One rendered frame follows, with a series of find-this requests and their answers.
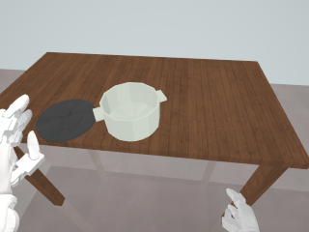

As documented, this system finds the left robot hand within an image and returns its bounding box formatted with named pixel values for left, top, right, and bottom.
left=0, top=94, right=44, bottom=195

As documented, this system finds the lid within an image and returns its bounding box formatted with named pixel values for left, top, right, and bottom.
left=36, top=99, right=96, bottom=143

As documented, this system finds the right robot hand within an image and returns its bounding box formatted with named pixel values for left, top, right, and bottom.
left=222, top=188, right=260, bottom=232

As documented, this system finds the pot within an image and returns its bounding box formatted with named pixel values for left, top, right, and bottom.
left=93, top=82, right=167, bottom=142

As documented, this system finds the left robot forearm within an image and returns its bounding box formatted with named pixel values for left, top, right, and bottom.
left=0, top=194, right=19, bottom=232

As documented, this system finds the knob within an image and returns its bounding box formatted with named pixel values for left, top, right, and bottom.
left=58, top=108, right=71, bottom=119

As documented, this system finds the table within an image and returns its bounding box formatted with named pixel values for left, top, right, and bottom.
left=0, top=52, right=309, bottom=225

